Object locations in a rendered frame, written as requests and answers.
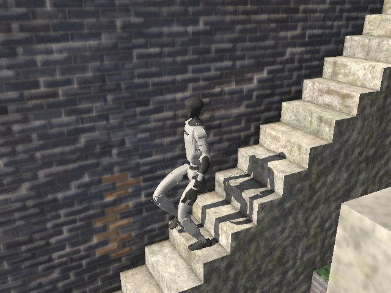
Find robot left thigh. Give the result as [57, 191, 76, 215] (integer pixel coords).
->
[178, 179, 206, 225]

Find left robot hand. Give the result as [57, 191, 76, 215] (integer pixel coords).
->
[181, 188, 198, 206]

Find robot left forearm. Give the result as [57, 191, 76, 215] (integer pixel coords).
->
[191, 156, 210, 190]

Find humanoid robot head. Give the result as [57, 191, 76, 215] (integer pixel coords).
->
[185, 97, 204, 126]

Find robot left upper arm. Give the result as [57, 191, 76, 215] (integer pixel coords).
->
[194, 127, 211, 163]

